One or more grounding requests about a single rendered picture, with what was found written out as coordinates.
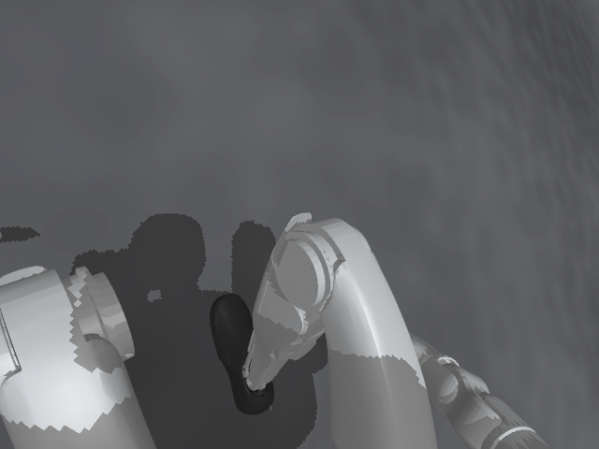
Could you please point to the right robot foot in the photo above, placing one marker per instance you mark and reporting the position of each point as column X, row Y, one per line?
column 232, row 328

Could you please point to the right robot hand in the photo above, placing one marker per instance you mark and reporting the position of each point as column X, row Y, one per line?
column 423, row 350

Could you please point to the right robot arm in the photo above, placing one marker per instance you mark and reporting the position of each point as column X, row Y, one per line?
column 482, row 420

